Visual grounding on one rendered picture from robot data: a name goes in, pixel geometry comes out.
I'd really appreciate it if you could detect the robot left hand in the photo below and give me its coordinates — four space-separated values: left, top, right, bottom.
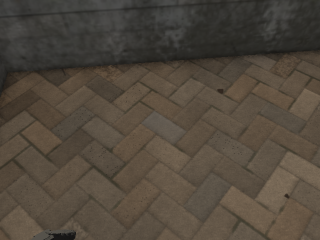
31 229 76 240

